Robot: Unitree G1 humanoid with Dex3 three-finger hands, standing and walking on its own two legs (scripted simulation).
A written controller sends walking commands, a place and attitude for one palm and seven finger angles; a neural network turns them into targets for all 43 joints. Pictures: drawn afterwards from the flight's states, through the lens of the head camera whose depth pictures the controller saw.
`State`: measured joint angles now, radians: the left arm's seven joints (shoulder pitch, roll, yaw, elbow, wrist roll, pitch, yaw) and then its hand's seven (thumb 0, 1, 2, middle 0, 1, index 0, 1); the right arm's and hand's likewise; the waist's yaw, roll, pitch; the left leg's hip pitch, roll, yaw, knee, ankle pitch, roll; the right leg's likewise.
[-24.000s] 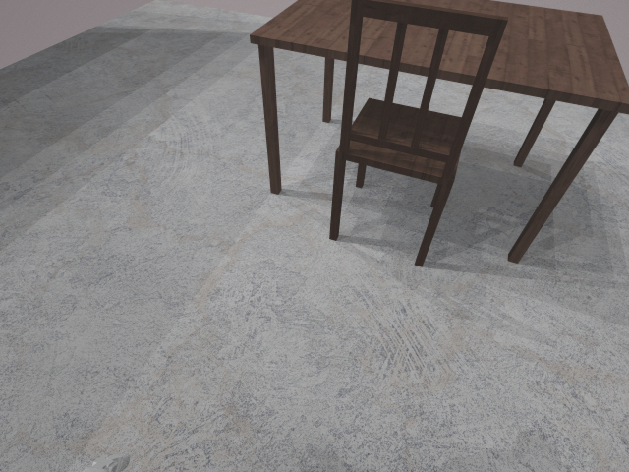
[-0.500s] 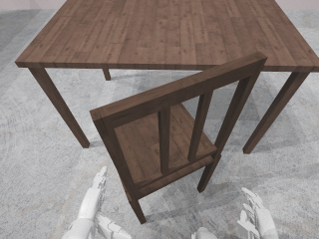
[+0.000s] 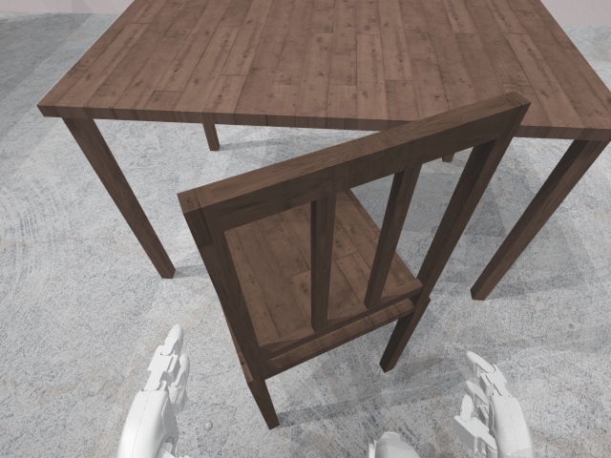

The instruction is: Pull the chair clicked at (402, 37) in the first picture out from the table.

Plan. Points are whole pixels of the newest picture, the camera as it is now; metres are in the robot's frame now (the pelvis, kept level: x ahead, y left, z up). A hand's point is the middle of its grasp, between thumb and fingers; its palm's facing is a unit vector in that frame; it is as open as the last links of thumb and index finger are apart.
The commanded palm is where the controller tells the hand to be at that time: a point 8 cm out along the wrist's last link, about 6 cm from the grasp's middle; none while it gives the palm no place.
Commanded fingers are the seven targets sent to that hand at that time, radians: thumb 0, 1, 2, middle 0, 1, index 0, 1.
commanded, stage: draw the hand back to the body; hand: left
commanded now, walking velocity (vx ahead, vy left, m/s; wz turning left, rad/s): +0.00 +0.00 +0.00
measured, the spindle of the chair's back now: (320, 275) +0.36 +0.00 +0.02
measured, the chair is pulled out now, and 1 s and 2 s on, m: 0.21 0.21 0.21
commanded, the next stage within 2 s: step back with the hand held close in 1.44 s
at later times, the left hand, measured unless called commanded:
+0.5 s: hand (108, 389) +0.18 +0.20 +0.11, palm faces +0.22 -0.91 -0.35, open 16.6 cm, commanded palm +0.14 +0.24 +0.14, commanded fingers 0.00 -0.08 0.43 -0.06 -0.10 -0.06 -0.10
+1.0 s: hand out of the picture +0.20 +0.25 +0.21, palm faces +0.45 -0.77 -0.45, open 10.3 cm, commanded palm +0.16 +0.30 +0.23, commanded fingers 0.00 0.83 0.87 -0.19 -0.28 -0.19 -0.28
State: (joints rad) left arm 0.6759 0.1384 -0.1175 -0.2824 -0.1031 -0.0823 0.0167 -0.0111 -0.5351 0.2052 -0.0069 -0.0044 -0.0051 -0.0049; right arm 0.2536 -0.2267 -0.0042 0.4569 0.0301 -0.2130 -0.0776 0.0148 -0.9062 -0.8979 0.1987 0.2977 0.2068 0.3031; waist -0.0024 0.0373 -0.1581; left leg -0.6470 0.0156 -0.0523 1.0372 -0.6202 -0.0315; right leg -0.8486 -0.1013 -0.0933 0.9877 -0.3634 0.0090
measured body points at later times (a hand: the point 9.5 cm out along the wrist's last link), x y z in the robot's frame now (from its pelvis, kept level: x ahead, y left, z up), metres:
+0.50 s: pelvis +0.00 +0.00 +0.02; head +0.02 -0.03 +0.47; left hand +0.16 +0.24 +0.14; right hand +0.18 -0.24 -0.05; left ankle -0.06 +0.14 -0.67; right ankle +0.06 -0.13 -0.67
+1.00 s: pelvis +0.02 +0.00 +0.06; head +0.01 -0.03 +0.51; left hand +0.17 +0.29 +0.24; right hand +0.21 -0.22 -0.02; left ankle -0.06 +0.14 -0.67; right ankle +0.07 -0.13 -0.67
